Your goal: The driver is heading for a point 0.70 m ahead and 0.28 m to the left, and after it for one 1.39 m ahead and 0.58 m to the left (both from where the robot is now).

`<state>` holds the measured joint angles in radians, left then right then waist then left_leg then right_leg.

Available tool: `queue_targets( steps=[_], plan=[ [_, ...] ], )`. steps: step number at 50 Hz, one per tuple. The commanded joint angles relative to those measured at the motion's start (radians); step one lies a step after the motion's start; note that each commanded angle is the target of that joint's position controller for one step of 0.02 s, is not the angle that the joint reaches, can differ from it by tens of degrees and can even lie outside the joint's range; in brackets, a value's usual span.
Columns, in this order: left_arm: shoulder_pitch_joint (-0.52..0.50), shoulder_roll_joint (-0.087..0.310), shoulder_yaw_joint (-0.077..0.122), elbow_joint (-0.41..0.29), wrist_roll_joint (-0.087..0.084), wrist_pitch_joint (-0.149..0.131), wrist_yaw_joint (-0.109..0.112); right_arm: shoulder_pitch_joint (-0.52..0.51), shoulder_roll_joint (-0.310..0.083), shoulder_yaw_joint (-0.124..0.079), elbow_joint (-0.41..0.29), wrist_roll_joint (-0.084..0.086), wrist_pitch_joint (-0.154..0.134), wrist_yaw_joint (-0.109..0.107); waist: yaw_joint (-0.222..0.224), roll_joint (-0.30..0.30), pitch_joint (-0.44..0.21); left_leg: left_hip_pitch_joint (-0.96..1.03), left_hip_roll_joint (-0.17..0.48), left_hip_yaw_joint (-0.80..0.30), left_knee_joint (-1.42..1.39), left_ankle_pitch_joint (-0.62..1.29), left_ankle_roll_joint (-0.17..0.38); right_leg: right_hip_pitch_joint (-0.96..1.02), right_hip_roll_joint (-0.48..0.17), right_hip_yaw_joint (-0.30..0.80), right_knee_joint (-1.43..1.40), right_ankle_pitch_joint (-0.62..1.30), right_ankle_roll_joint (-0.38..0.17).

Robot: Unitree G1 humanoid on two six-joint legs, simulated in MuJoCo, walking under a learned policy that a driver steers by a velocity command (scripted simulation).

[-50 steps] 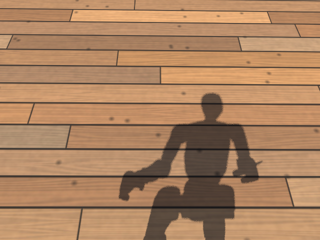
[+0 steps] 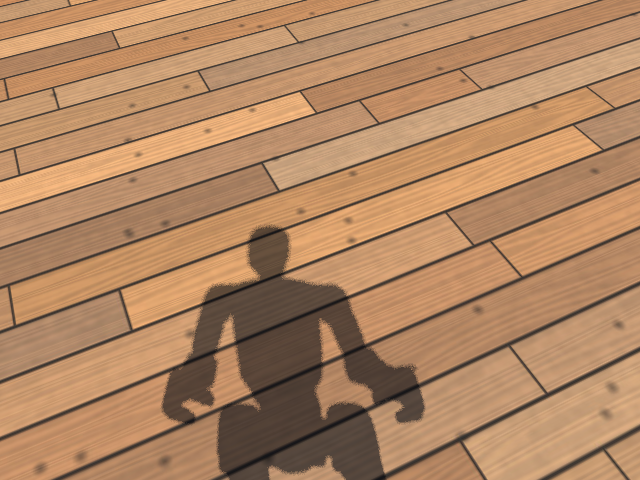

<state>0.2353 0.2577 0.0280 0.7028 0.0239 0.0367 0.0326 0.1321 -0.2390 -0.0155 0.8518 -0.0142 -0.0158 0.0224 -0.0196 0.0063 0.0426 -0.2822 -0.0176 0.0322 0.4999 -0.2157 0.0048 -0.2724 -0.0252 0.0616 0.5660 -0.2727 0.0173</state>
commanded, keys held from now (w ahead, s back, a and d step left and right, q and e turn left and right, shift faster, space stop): w+q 1.00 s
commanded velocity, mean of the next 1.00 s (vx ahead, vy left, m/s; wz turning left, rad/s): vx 0.41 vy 0.00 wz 0.45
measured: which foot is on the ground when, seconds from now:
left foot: down 0.00-0.68, up 0.70-1.00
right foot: down 0.00-0.24, up 0.26-0.66, down 0.68-1.00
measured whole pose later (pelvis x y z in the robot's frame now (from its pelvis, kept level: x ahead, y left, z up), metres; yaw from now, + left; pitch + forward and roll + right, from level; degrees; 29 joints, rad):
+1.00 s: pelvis +0.44 +0.10 +0.01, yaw +32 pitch +1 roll -3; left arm 0.32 0.29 0.08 0.80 0.00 -0.10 -0.01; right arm 0.15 -0.32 -0.07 0.66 0.02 -0.01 0.02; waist 0.07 0.04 0.05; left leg -0.69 0.11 -0.06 0.89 -0.11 -0.01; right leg -0.05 0.03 -0.15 0.25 -0.21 -0.02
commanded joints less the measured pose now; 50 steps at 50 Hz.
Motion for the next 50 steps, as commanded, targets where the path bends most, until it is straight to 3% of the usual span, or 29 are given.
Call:
queue_targets(
  steps=[1,3,6,8,10,11,12,13,14,15,17,18,19,22,25,27,31,32,33,34,35,36,37,38,39,40,43,46,50],
  plan=[
    [0.017,0.162,0.046,-0.06,0.002,-0.025,0.001,-0.027,-0.119,-0.028,-0.048,0.016,-0.01,-0.012,0.028,-0.161,0.002,-0.071,-0.011,0.014,0.035,-0.265,0.006,-0.017,-0.076,0.119,-0.241,-0.409,-0.09],
    [0.088,0.186,0.057,-0.04,-0.014,-0.045,0.004,-0.04,-0.104,-0.029,-0.056,0.031,-0.024,-0.005,0.059,-0.209,0.026,-0.191,-0.023,0.039,0.178,-0.218,0.028,0.064,-0.187,0.242,-0.301,-0.473,-0.148],
    [0.114,0.188,0.065,-0.028,-0.025,-0.072,0.015,-0.079,-0.111,-0.036,-0.084,0.052,-0.049,0.015,0.077,-0.208,0.068,-0.33,0.057,-0.032,0.302,-0.28,0.081,0.14,-0.301,0.332,-0.335,-0.361,-0.215],
    [0.064,0.188,0.069,-0.037,-0.035,-0.079,0.012,-0.062,-0.108,-0.036,-0.079,0.056,-0.055,0.028,0.057,-0.163,0.052,-0.273,0.072,-0.015,0.217,-0.253,0.102,0.152,-0.288,0.249,-0.329,-0.244,-0.193],
    [-0.034,0.197,0.075,-0.056,-0.043,-0.076,0.003,0.065,-0.106,-0.044,-0.019,0.046,-0.051,0.034,-0.02,-0.128,-0.002,0.01,0.013,0.07,0.08,-0.052,0.097,0.02,-0.206,0.085,-0.268,-0.142,-0.144],
    [-0.045,0.177,0.071,-0.062,-0.039,-0.075,0.001,0.157,-0.122,-0.057,0.023,0.039,-0.043,0.033,-0.051,-0.096,-0.028,0.14,-0.028,0.088,0.073,-0.031,0.089,-0.047,-0.16,0.016,-0.177,-0.12,-0.119],
    [-0.059,0.132,0.058,-0.075,-0.03,-0.079,0.0,0.253,-0.165,-0.077,0.046,0.039,-0.039,0.028,-0.087,0.015,-0.047,0.253,0.019,-0.033,0.015,-0.067,0.115,-0.133,-0.099,-0.079,0.045,-0.041,-0.074],
    [-0.094,0.07,0.04,-0.145,-0.021,-0.094,0.0,0.326,-0.31,-0.109,0.031,0.04,-0.043,0.02,-0.091,0.328,-0.049,0.372,0.263,-0.593,-0.216,-0.235,0.278,-0.407,0.06,-0.169,0.427,-0.152,0.027],
    [-0.1,0.09,0.04,-0.154,-0.047,-0.123,0.0,0.328,-0.283,-0.093,0.009,0.03,-0.058,0.025,-0.097,0.283,-0.066,0.44,0.365,-0.849,-0.338,-0.333,0.375,-0.563,0.074,0.001,0.597,-0.311,0.016],
    [-0.099,0.122,0.047,-0.149,-0.07,-0.147,-0.011,0.287,-0.239,-0.082,-0.007,0.027,-0.071,0.018,-0.076,0.195,-0.012,0.452,0.372,-0.784,-0.312,-0.29,0.365,-0.648,0.015,0.038,0.664,-0.252,-0.01],
    [-0.115,0.134,0.052,-0.131,-0.036,-0.174,-0.022,0.236,-0.198,-0.07,-0.035,0.029,-0.072,0.007,-0.049,0.048,-0.006,0.417,0.298,-0.587,-0.266,-0.081,0.298,-0.633,-0.037,0.031,0.588,-0.1,-0.033],
    [-0.122,0.141,0.058,-0.128,-0.017,-0.176,-0.027,0.222,-0.179,-0.062,-0.045,0.029,-0.067,-0.001,-0.037,0.038,-0.011,0.381,0.261,-0.505,-0.27,0.027,0.27,-0.579,-0.053,0.026,0.518,-0.039,-0.029],
    [-0.127,0.131,0.059,-0.13,-0.015,-0.173,-0.034,0.229,-0.168,-0.057,-0.049,0.031,-0.06,-0.007,-0.029,0.058,-0.016,0.357,0.233,-0.455,-0.279,0.104,0.257,-0.535,-0.048,0.014,0.459,-0.001,-0.019],
    [-0.186,0.079,0.042,-0.148,-0.021,-0.162,-0.048,0.245,-0.191,-0.064,-0.061,0.036,-0.044,-0.032,-0.029,0.058,-0.003,0.272,0.175,-0.332,-0.29,0.247,0.238,-0.452,-0.008,-0.033,0.248,0.108,0.023],
    [-0.294,0.05,0.027,-0.176,-0.03,-0.165,-0.06,0.266,-0.215,-0.074,-0.064,0.036,-0.034,-0.05,-0.061,0.086,0.022,0.14,0.134,-0.281,-0.289,0.225,0.206,-0.309,0.043,-0.061,0.027,0.28,0.043],
    [-0.328,0.07,0.033,-0.185,-0.04,-0.167,-0.065,0.297,-0.217,-0.078,-0.061,0.042,-0.032,-0.053,-0.071,0.098,0.024,0.11,0.153,-0.317,-0.284,0.187,0.196,-0.233,0.056,-0.045,-0.033,0.343,0.043],
    [-0.274,0.132,0.059,-0.177,-0.045,-0.172,-0.056,0.277,-0.224,-0.094,-0.071,0.048,-0.027,-0.056,-0.016,0.118,0.009,0.191,0.199,-0.387,-0.187,0.265,0.153,-0.149,0.038,0.0,-0.086,0.279,-0.003],
    [-0.199,0.155,0.072,-0.16,-0.042,-0.175,-0.05,0.263,-0.218,-0.096,-0.081,0.044,-0.025,-0.053,0.025,0.121,-0.036,0.193,0.176,-0.377,-0.102,0.393,0.136,-0.046,0.049,-0.019,-0.102,0.251,-0.029],
    [-0.077,0.182,0.089,-0.133,-0.036,-0.175,-0.042,0.249,-0.196,-0.09,-0.096,0.035,-0.022,-0.047,0.088,0.107,-0.13,0.161,0.118,-0.343,0.063,0.454,0.106,0.135,0.026,-0.018,-0.109,0.25,-0.062],
    [0.09,0.232,0.1,-0.12,-0.019,-0.171,-0.032,0.244,-0.136,-0.068,-0.131,0.013,-0.021,-0.041,0.152,0.017,-0.302,0.019,0.053,-0.296,0.345,0.267,0.078,0.417,-0.14,0.15,-0.075,0.124,-0.128],
    [0.138,0.29,0.107,-0.089,-0.007,-0.161,-0.042,0.402,-0.032,-0.038,-0.154,0.042,-0.031,-0.039,0.063,-0.343,-0.437,-0.338,-0.092,-0.209,0.687,-0.363,0.02,0.718,-0.384,0.65,-0.19,-0.116,-0.28],
    [0.121,0.19,0.086,-0.098,-0.018,-0.159,-0.046,0.387,-0.14,-0.055,-0.132,0.064,-0.032,-0.039,0.082,-0.271,-0.37,-0.455,-0.012,-0.236,0.821,-0.345,0.016,0.651,-0.389,0.759,-0.277,-0.338,-0.264],
    [0.062,0.138,0.072,-0.1,-0.025,-0.156,-0.04,0.273,-0.199,-0.072,-0.15,0.065,-0.03,-0.038,0.097,-0.167,-0.219,-0.484,0.028,-0.205,0.835,-0.247,0.015,0.512,-0.348,0.583,-0.296,-0.301,-0.226],
    [0.012,0.128,0.066,-0.092,-0.021,-0.151,-0.04,0.211,-0.198,-0.073,-0.164,0.052,-0.027,-0.039,0.078,-0.079,-0.131,-0.45,0.07,-0.17,0.808,-0.171,0.011,0.372,-0.307,0.434,-0.302,-0.132,-0.206],
    [-0.013,0.111,0.062,-0.077,-0.014,-0.149,-0.041,0.172,-0.187,-0.075,-0.176,0.036,-0.028,-0.036,0.059,-0.059,-0.08,-0.418,0.099,-0.169,0.762,-0.13,0.011,0.265,-0.269,0.336,-0.323,-0.005,-0.201],
    [-0.031,0.101,0.058,-0.067,-0.005,-0.153,-0.041,0.181,-0.17,-0.078,-0.181,0.04,-0.022,-0.029,0.031,-0.093,-0.066,-0.368,0.125,-0.171,0.733,-0.107,0.013,0.198,-0.242,0.257,-0.347,0.059,-0.195],
    [-0.044,0.107,0.065,-0.036,-0.022,-0.169,-0.041,0.166,-0.118,-0.068,-0.198,0.044,0.001,-0.023,0.013,-0.104,-0.027,-0.361,0.149,-0.143,0.654,-0.087,0.002,0.119,-0.234,0.126,-0.418,0.13,-0.217],
    [-0.032,0.154,0.081,-0.008,-0.022,-0.17,-0.038,0.1,-0.108,-0.059,-0.229,0.033,0.003,-0.016,0.022,-0.066,-0.003,-0.414,0.161,-0.141,0.524,0.025,-0.016,0.137,-0.253,0.041,-0.452,0.192,-0.236],
    [-0.019,0.186,0.088,0.016,-0.027,-0.156,-0.034,-0.007,-0.099,-0.049,-0.251,0.035,-0.014,0.009,0.061,-0.045,0.016,-0.365,0.14,-0.081,0.299,0.218,-0.007,0.165,-0.218,-0.117,-0.443,0.273,-0.197]
  ],
)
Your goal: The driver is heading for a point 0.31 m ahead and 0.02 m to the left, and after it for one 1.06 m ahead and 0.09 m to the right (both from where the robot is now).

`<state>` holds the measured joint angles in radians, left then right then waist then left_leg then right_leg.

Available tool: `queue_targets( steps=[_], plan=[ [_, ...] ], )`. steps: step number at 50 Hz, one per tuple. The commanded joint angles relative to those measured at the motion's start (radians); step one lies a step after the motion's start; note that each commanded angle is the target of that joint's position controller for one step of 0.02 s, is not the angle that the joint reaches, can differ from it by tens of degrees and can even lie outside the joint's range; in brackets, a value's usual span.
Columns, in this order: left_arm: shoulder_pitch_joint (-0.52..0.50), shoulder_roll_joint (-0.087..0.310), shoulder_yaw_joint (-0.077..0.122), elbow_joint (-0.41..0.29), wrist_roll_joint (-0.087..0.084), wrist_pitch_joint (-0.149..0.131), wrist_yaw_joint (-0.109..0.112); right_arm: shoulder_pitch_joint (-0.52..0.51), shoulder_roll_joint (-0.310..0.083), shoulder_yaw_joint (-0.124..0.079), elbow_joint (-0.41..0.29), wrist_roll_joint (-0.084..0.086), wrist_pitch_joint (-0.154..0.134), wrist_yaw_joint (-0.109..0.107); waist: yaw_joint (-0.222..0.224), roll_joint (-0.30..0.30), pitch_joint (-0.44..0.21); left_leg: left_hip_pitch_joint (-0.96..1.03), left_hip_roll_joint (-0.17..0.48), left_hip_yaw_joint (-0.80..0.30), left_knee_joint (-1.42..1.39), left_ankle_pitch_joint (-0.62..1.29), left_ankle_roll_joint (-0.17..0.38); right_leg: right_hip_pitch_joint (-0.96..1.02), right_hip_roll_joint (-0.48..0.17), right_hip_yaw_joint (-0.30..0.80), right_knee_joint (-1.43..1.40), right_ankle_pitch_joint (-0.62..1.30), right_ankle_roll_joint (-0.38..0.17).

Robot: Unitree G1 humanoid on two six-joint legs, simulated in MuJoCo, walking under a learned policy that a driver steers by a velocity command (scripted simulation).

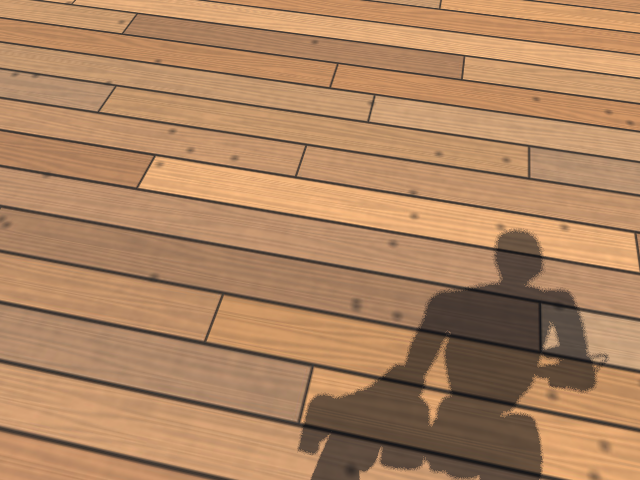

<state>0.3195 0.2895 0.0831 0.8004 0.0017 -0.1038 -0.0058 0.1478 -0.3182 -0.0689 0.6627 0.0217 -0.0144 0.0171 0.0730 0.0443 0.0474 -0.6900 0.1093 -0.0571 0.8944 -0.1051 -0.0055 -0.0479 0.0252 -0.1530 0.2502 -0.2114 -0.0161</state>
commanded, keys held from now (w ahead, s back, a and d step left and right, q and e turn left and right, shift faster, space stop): w+q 0.32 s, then w+e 0.68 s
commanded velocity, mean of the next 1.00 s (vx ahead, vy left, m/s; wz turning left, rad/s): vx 0.50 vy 0.00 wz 0.05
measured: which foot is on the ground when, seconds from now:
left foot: up 0.00-0.16, down 0.18-0.74, up 0.76-1.00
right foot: down 0.00-0.20, up 0.22-0.70, down 0.72-1.00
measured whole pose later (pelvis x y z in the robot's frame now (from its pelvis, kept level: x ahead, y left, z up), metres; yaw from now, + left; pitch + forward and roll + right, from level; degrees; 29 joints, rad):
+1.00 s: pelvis +0.60 +0.08 +0.00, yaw -2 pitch +2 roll +0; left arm 0.32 0.29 0.05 0.73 -0.01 -0.05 -0.01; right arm 0.14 -0.30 -0.03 0.65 -0.02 -0.09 0.00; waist 0.05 0.02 0.04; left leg -0.65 0.08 -0.10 0.83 -0.16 -0.06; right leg -0.19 0.12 0.10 0.35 -0.18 -0.10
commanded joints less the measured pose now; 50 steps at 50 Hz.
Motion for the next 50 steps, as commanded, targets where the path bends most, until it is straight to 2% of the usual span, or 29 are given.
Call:
queue_targets(
  steps=[1,4,6,7,8,9,10,11,12,13,14,15,17,19,21,24,26,31,34,35,36,37,38,39,40,41,42,45,50],
  plan=[
    [-0.087,0.164,0.035,-0.074,-0.008,-0.011,0.006,-0.056,-0.018,0.006,-0.073,-0.001,-0.017,0.02,-0.018,-0.08,0.017,0.054,0.006,0.028,-0.137,0.121,0.009,-0.044,-0.27,0.074,-0.123,0.212,-0.154],
    [-0.045,0.192,0.044,-0.048,-0.024,0.006,0.005,-0.129,-0.028,0.005,-0.114,0.003,-0.015,0.033,0.0,-0.085,0.041,0.051,-0.007,0.06,-0.222,0.073,0.039,0.041,-0.299,0.037,-0.095,0.225,-0.131],
    [-0.039,0.216,0.052,-0.04,-0.035,0.02,0.005,-0.129,-0.048,-0.006,-0.132,-0.002,-0.011,0.039,-0.019,-0.098,0.028,0.09,-0.045,0.101,-0.254,-0.027,0.074,0.097,-0.312,0.007,-0.013,0.416,-0.114],
    [-0.043,0.233,0.056,-0.041,-0.041,0.028,0.007,-0.09,-0.07,-0.018,-0.131,-0.005,-0.007,0.038,-0.05,-0.116,-0.01,0.166,-0.084,0.135,-0.261,-0.081,0.096,0.111,-0.308,-0.016,0.078,0.605,-0.102],
    [-0.057,0.237,0.055,-0.043,-0.047,0.037,0.009,0.028,-0.104,-0.041,-0.106,-0.005,-0.003,0.034,-0.125,-0.112,-0.078,0.329,-0.136,0.169,-0.301,-0.077,0.126,0.085,-0.285,-0.053,0.253,0.755,-0.08],
    [-0.043,0.203,0.041,-0.048,-0.04,0.039,0.013,0.214,-0.171,-0.079,-0.053,0.001,0.005,0.021,-0.21,-0.083,-0.177,0.608,-0.176,0.156,-0.327,-0.039,0.165,-0.045,-0.243,-0.081,0.497,0.73,-0.044],
    [0.0,0.1,0.005,-0.086,0.007,0.034,0.013,0.313,-0.279,-0.105,-0.035,0.01,0.012,-0.001,-0.197,0.134,-0.257,0.926,0.055,-0.234,-0.359,-0.071,0.271,-0.407,-0.154,-0.084,0.866,0.115,0.018],
    [0.007,0.059,-0.021,-0.133,0.007,0.002,0.007,0.274,-0.315,-0.097,-0.08,0.008,-0.009,0.008,-0.142,0.234,-0.427,1.092,0.227,-0.791,-0.56,-0.321,0.44,-0.672,0.019,0.146,1.114,-0.401,0.047],
    [-0.105,0.164,0.002,-0.147,-0.031,-0.022,-0.004,0.262,-0.216,-0.069,-0.081,0.001,-0.027,0.019,-0.2,0.088,-0.362,1.055,0.218,-0.724,-0.624,-0.357,0.38,-0.781,-0.041,0.252,1.151,-0.327,0.029],
    [-0.147,0.163,-0.001,-0.161,-0.045,-0.036,-0.008,0.235,-0.176,-0.056,-0.07,-0.003,-0.038,0.019,-0.18,0.067,-0.235,0.931,0.183,-0.58,-0.621,-0.3,0.343,-0.801,-0.079,0.235,1.093,-0.239,0.006],
    [-0.145,0.148,-0.005,-0.148,-0.024,-0.04,0.001,0.168,-0.15,-0.046,-0.074,-0.004,-0.042,0.017,-0.131,-0.019,-0.16,0.781,0.138,-0.469,-0.615,-0.188,0.308,-0.743,-0.122,0.234,1.002,-0.165,0.006],
    [-0.135,0.156,0.002,-0.14,0.0,-0.036,0.007,0.114,-0.118,-0.036,-0.084,-0.011,-0.043,0.013,-0.093,-0.009,-0.125,0.671,0.102,-0.387,-0.624,-0.065,0.289,-0.672,-0.147,0.239,0.921,-0.116,0.012],
    [-0.096,0.142,0.001,-0.121,0.006,-0.014,0.001,0.072,-0.099,-0.027,-0.094,-0.023,-0.047,0.003,-0.057,0.016,-0.117,0.573,0.078,-0.312,-0.659,0.088,0.293,-0.591,-0.16,0.225,0.869,-0.059,0.033],
    [-0.087,0.111,-0.009,-0.102,0.007,0.004,-0.002,0.091,-0.097,-0.022,-0.068,-0.023,-0.057,-0.006,-0.055,0.004,-0.104,0.531,0.066,-0.215,-0.682,0.219,0.293,-0.579,-0.16,0.198,0.798,0.01,0.06],
    [-0.152,0.087,-0.02,-0.116,0.003,0.012,-0.003,0.118,-0.107,-0.022,-0.039,-0.023,-0.062,-0.015,-0.079,0.008,-0.067,0.523,0.048,-0.14,-0.702,0.253,0.27,-0.606,-0.165,0.19,0.68,0.132,0.074],
    [-0.237,0.067,-0.033,-0.126,-0.009,0.007,-0.014,0.146,-0.113,-0.018,-0.007,-0.023,-0.066,-0.019,-0.122,0.017,-0.029,0.524,0.021,-0.053,-0.727,0.174,0.223,-0.574,-0.142,0.17,0.479,0.337,0.06],
    [-0.292,0.061,-0.038,-0.14,-0.02,0.003,-0.025,0.175,-0.127,-0.019,0.018,-0.023,-0.07,-0.018,-0.15,0.016,0.001,0.544,0.045,-0.038,-0.751,0.107,0.215,-0.56,-0.124,0.159,0.397,0.407,0.044],
    [-0.354,0.07,-0.037,-0.178,-0.026,0.0,-0.059,0.217,-0.136,-0.028,0.075,-0.019,-0.056,-0.019,-0.165,-0.005,0.045,0.762,0.129,-0.004,-0.698,0.203,0.197,-0.667,-0.09,0.176,0.301,0.278,-0.022],
    [-0.269,0.1,-0.022,-0.174,-0.017,0.004,-0.068,0.188,-0.16,-0.036,0.071,-0.021,-0.038,-0.033,-0.107,0.033,-0.036,0.826,0.126,0.045,-0.54,0.634,0.156,-0.534,-0.019,0.111,0.301,0.132,-0.072],
    [-0.167,0.133,-0.002,-0.152,-0.014,0.008,-0.063,0.173,-0.166,-0.036,0.064,-0.023,-0.028,-0.039,-0.05,0.039,-0.108,0.817,0.101,0.077,-0.392,0.806,0.135,-0.395,0.026,0.076,0.296,0.114,-0.095],
    [-0.027,0.182,0.023,-0.125,-0.014,0.013,-0.052,0.165,-0.157,-0.029,0.053,-0.025,-0.023,-0.049,0.024,0.013,-0.194,0.702,0.062,0.117,-0.173,0.792,0.098,-0.162,0.026,0.11,0.283,0.165,-0.132],
    [0.093,0.293,0.052,-0.124,-0.008,0.018,-0.04,0.265,-0.087,-0.003,0.012,-0.044,-0.04,-0.048,0.012,-0.172,-0.347,0.327,-0.038,0.138,0.218,0.389,0.028,0.252,-0.219,0.506,0.308,0.164,-0.285],
    [0.117,0.251,0.041,-0.117,-0.031,0.018,-0.041,0.275,-0.035,0.021,0.017,-0.048,-0.067,-0.031,0.006,-0.298,-0.457,0.052,-0.219,0.016,0.468,-0.428,-0.018,0.456,-0.358,0.96,0.122,-0.004,-0.412],
    [0.104,0.189,0.022,-0.118,-0.031,0.022,-0.036,0.192,-0.117,0.004,-0.004,-0.009,-0.096,-0.011,0.044,-0.203,-0.379,-0.069,-0.148,-0.09,0.521,-0.402,0.006,0.43,-0.336,0.907,0.071,-0.143,-0.353],
    [0.053,0.17,0.017,-0.131,-0.023,0.025,-0.03,0.101,-0.123,0.007,-0.035,0.013,-0.113,-0.004,0.039,-0.13,-0.254,-0.095,-0.101,-0.074,0.473,-0.329,0.022,0.299,-0.304,0.78,0.056,-0.137,-0.311],
    [-0.004,0.157,0.011,-0.141,-0.017,0.027,-0.027,0.054,-0.114,0.009,-0.049,-0.003,-0.122,-0.006,0.002,-0.042,-0.141,-0.08,-0.065,-0.054,0.371,-0.279,0.025,0.131,-0.267,0.683,0.034,-0.034,-0.29],
    [-0.044,0.136,0.003,-0.153,-0.009,0.026,-0.023,0.051,-0.12,0.001,-0.049,-0.027,-0.118,-0.013,-0.033,-0.037,-0.105,-0.017,-0.034,-0.053,0.284,-0.241,0.018,0.022,-0.235,0.617,0.017,0.074,-0.279],
    [-0.083,0.137,0.003,-0.168,-0.007,0.028,-0.012,0.106,-0.09,0.004,-0.042,-0.041,-0.093,-0.018,-0.088,-0.09,-0.077,0.072,-0.021,-0.027,0.166,-0.217,-0.026,-0.133,-0.186,0.527,-0.024,0.248,-0.293],
    [-0.039,0.178,0.018,-0.14,-0.024,0.039,0.013,-0.052,-0.032,0.028,-0.077,-0.041,-0.087,-0.021,-0.035,-0.105,-0.047,0.169,-0.074,0.012,-0.2,0.101,-0.077,-0.263,-0.091,0.394,-0.013,0.253,-0.224]
  ],
)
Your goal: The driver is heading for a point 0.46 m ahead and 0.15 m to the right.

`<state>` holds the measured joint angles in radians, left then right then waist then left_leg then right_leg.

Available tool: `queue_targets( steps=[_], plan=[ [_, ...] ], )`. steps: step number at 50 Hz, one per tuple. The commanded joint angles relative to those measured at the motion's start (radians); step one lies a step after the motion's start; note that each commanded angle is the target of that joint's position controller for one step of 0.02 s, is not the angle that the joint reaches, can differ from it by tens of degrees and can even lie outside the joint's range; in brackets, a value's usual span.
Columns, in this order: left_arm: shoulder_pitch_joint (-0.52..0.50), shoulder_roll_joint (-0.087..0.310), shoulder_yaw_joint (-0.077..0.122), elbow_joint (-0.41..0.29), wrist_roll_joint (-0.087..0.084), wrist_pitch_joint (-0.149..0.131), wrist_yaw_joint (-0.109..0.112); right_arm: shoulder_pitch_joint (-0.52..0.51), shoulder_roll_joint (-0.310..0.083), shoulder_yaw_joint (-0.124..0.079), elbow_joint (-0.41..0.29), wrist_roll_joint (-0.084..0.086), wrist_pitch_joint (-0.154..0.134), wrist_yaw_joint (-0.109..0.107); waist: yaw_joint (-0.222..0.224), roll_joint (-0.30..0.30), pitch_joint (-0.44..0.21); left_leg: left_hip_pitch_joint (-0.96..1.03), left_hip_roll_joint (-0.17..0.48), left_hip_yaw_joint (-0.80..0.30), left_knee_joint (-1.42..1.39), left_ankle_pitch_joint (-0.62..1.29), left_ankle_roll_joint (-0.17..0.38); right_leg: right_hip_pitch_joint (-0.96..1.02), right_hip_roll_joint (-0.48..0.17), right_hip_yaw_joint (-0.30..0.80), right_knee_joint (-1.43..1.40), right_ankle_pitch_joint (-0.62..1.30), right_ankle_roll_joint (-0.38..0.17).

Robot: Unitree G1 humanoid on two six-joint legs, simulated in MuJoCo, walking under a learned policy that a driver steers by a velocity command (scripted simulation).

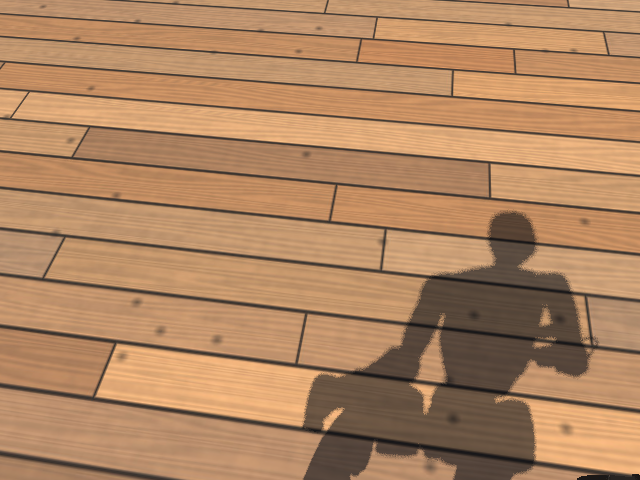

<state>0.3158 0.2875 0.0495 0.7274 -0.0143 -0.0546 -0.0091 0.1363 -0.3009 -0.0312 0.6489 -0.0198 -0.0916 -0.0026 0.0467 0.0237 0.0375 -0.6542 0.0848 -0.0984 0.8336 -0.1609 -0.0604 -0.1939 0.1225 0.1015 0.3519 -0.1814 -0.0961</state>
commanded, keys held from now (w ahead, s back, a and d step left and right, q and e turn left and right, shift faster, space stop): w+e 0.52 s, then no key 0.48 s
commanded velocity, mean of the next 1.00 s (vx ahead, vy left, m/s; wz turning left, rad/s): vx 0.36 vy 0.00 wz -0.42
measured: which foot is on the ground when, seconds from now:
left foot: up 0.00-0.18, down 0.20-0.70, up 0.72-1.00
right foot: down 0.00-0.20, up 0.22-0.66, down 0.68-1.00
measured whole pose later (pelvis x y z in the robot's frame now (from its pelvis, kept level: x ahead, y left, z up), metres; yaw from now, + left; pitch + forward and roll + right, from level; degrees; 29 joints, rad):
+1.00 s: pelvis +0.44 -0.07 -0.01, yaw -25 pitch +1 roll -1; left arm 0.15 0.24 0.04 0.75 0.02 -0.02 -0.01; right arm 0.16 -0.29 -0.03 0.81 -0.01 0.01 -0.03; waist 0.02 0.03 0.04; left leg -0.44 0.09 -0.05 0.72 -0.29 -0.06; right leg -0.32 0.07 -0.02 0.44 -0.14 -0.07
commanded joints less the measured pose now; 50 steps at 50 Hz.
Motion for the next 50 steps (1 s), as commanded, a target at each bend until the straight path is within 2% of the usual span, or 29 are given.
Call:
queue_targets(
  steps=[1,3,6,8,9,10,11,12,13,14,15,16,18,20,25,28,30,32,33,34,35,36,37,38,39,40,43,46,50],
  plan=[
    [-0.013,0.181,0.052,-0.058,-0.01,-0.005,0.019,-0.077,-0.047,-0.009,-0.068,0.005,-0.014,0.002,0.01,-0.09,-0.041,0.164,-0.069,0.057,-0.197,0.218,-0.024,-0.118,-0.184,0.146,-0.106,0.197,-0.131],
    [0.026,0.183,0.054,-0.042,-0.015,0.005,0.023,-0.127,-0.059,-0.013,-0.081,0.019,-0.021,0.01,0.029,-0.099,-0.045,0.191,-0.091,0.043,-0.269,0.25,-0.02,-0.083,-0.2,0.192,-0.077,0.143,-0.118],
    [0.041,0.172,0.053,-0.035,-0.016,0.015,0.027,-0.132,-0.097,-0.032,-0.085,0.027,-0.032,0.018,0.014,-0.123,-0.051,0.21,-0.093,0.004,-0.345,0.172,0.01,0.023,-0.238,0.292,0.009,0.092,-0.095],
    [0.016,0.161,0.052,-0.042,-0.01,0.021,0.026,-0.049,-0.12,-0.048,-0.064,0.029,-0.041,0.016,-0.04,-0.145,-0.068,0.322,-0.09,0.019,-0.388,0.119,0.053,0.033,-0.235,0.322,0.087,0.118,-0.068],
    [0.012,0.127,0.04,-0.049,-0.005,0.018,0.023,0.043,-0.148,-0.063,-0.048,0.02,-0.045,0.009,-0.088,-0.133,-0.131,0.483,-0.051,0.003,-0.402,0.108,0.092,-0.003,-0.189,0.288,0.204,0.144,-0.037],
    [0.022,0.063,0.017,-0.068,0.012,0.013,0.018,0.189,-0.202,-0.079,-0.04,0.004,-0.045,-0.001,-0.145,-0.02,-0.271,0.732,0.122,-0.162,-0.387,0.03,0.157,-0.115,-0.125,0.201,0.476,-0.001,0.0],
    [0.161,0.012,-0.001,-0.1,-0.016,0.002,0.016,0.26,-0.276,-0.098,-0.001,-0.003,-0.029,0.004,-0.082,0.312,-0.37,1.009,0.336,-0.628,-0.473,-0.179,0.328,-0.464,0.0,0.069,0.788,-0.417,0.06],
    [0.145,0.122,0.017,-0.073,-0.029,0.002,0.02,0.244,-0.183,-0.083,-0.012,0.02,-0.024,0.009,-0.109,0.213,-0.305,0.967,0.341,-0.703,-0.521,-0.401,0.315,-0.584,-0.092,0.087,0.916,-0.382,0.075],
    [0.033,0.175,0.034,-0.085,-0.022,0.008,0.019,0.206,-0.125,-0.067,-0.019,0.021,-0.018,0.004,-0.138,0.114,-0.179,0.855,0.29,-0.532,-0.532,-0.37,0.268,-0.609,-0.123,0.069,0.946,-0.286,0.082],
    [-0.022,0.165,0.035,-0.097,-0.01,0.012,0.021,0.161,-0.109,-0.058,-0.02,0.012,-0.013,0.003,-0.125,0.05,-0.111,0.745,0.245,-0.399,-0.545,-0.228,0.242,-0.583,-0.154,0.041,0.931,-0.215,0.09],
    [-0.056,0.153,0.038,-0.111,-0.002,0.011,0.017,0.134,-0.089,-0.052,-0.011,0.009,-0.01,0.003,-0.111,0.047,-0.058,0.665,0.206,-0.305,-0.567,-0.113,0.235,-0.57,-0.178,0.04,0.887,-0.169,0.095],
    [-0.054,0.135,0.039,-0.116,-0.008,0.015,0.01,0.121,-0.076,-0.046,-0.004,0.003,-0.011,0.0,-0.089,0.075,-0.038,0.608,0.177,-0.226,-0.592,-0.042,0.224,-0.53,-0.202,0.033,0.86,-0.141,0.096],
    [-0.047,0.092,0.032,-0.121,-0.016,0.026,0.004,0.115,-0.07,-0.048,0.013,0.011,-0.018,0.001,-0.074,0.096,-0.027,0.561,0.159,-0.131,-0.634,0.031,0.233,-0.505,-0.217,0.005,0.82,-0.123,0.102],
    [-0.081,0.069,0.025,-0.139,-0.009,0.033,0.001,0.118,-0.095,-0.058,0.033,0.016,-0.023,0.002,-0.071,0.074,-0.01,0.549,0.172,-0.067,-0.665,0.105,0.253,-0.532,-0.228,-0.003,0.757,-0.088,0.114],
    [-0.185,0.048,0.013,-0.16,-0.007,0.022,-0.02,0.117,-0.139,-0.07,0.072,0.016,-0.013,-0.003,-0.096,0.041,0.003,0.582,0.151,0.114,-0.677,0.235,0.232,-0.511,-0.227,-0.046,0.496,0.152,0.114],
    [-0.282,0.028,0.005,-0.19,-0.001,0.011,-0.038,0.151,-0.155,-0.07,0.105,0.027,0.002,-0.007,-0.123,0.026,0.034,0.585,0.143,0.184,-0.645,0.373,0.21,-0.431,-0.191,-0.103,0.335,0.205,0.092],
    [-0.3,0.039,0.012,-0.207,0.001,0.006,-0.048,0.175,-0.176,-0.074,0.126,0.04,0.015,-0.008,-0.113,0.045,0.018,0.633,0.159,0.197,-0.584,0.524,0.194,-0.377,-0.159,-0.124,0.272,0.167,0.067],
    [-0.222,0.083,0.034,-0.194,0.013,0.003,-0.052,0.163,-0.204,-0.082,0.131,0.055,0.024,-0.014,-0.053,0.076,-0.045,0.671,0.159,0.209,-0.452,0.735,0.168,-0.247,-0.104,-0.148,0.217,0.114,0.027],
    [-0.102,0.118,0.055,-0.159,0.016,0.002,-0.047,0.148,-0.2,-0.079,0.13,0.058,0.028,-0.017,0.018,0.059,-0.108,0.647,0.13,0.235,-0.309,0.76,0.14,-0.085,-0.074,-0.156,0.146,0.19,-0.002],
    [-0.009,0.171,0.075,-0.135,0.02,0.009,-0.03,0.169,-0.17,-0.067,0.128,0.046,0.024,-0.018,0.064,0.019,-0.167,0.528,0.083,0.26,-0.125,0.631,0.096,0.119,-0.1,-0.112,0.118,0.393,-0.03],
    [0.05,0.265,0.084,-0.134,0.04,0.02,-0.005,0.232,-0.072,-0.033,0.091,-0.014,0.013,-0.008,0.022,-0.235,-0.306,0.204,-0.026,0.27,0.253,-0.169,0.032,0.472,-0.375,0.206,0.25,0.954,-0.15],
    [0.022,0.231,0.057,-0.161,0.043,0.017,-0.007,0.335,-0.067,-0.008,0.12,0.007,0.007,0.01,0.0,-0.273,-0.563,0.082,-0.1,0.067,0.51,-0.579,0.003,0.619,-0.587,0.538,0.184,0.986,-0.341],
    [0.006,0.169,0.046,-0.158,0.034,0.023,-0.016,0.26,-0.162,-0.037,0.137,0.041,0.015,0.016,0.046,-0.122,-0.528,0.086,-0.044,-0.015,0.527,-0.516,0.007,0.508,-0.51,0.413,0.145,0.87,-0.298],
    [-0.061,0.141,0.035,-0.146,0.019,0.021,-0.02,0.17,-0.148,-0.033,0.103,0.055,0.023,0.013,0.022,-0.111,-0.36,0.021,-0.012,0.022,0.473,-0.464,0.011,0.384,-0.446,0.285,0.119,0.759,-0.246],
    [-0.114,0.108,0.025,-0.135,0.012,0.018,-0.02,0.131,-0.127,-0.029,0.107,0.04,0.034,-0.001,-0.005,-0.047,-0.249,0.021,0.016,0.035,0.393,-0.41,0.005,0.238,-0.399,0.223,0.079,0.667,-0.204],
    [-0.157,0.092,0.019,-0.13,0.015,0.016,-0.018,0.136,-0.128,-0.033,0.113,0.029,0.051,-0.013,-0.041,-0.056,-0.199,0.092,0.034,0.03,0.327,-0.365,0.0,0.103,-0.373,0.18,0.041,0.612,-0.184],
    [-0.23,0.104,0.026,-0.112,0.041,0.009,-0.017,0.215,-0.083,-0.027,0.146,0.019,0.088,-0.03,-0.106,-0.11,-0.174,0.295,0.013,0.06,0.179,-0.276,-0.023,-0.127,-0.331,0.08,-0.036,0.56,-0.18],
    [-0.238,0.095,0.025,-0.078,0.04,0.012,-0.004,0.163,-0.058,-0.018,0.145,0.011,0.096,-0.038,-0.085,-0.123,-0.183,0.359,0.01,0.059,-0.005,-0.162,-0.017,-0.144,-0.312,0.046,-0.055,0.407,-0.161],
    [-0.235,0.079,0.014,-0.034,0.035,0.031,0.003,0.099,-0.066,-0.022,0.141,0.012,0.103,-0.032,-0.071,-0.126,-0.131,0.442,-0.012,0.069,-0.191,-0.058,0.01,-0.181,-0.294,0.073,-0.076,-0.035,-0.116]
  ],
)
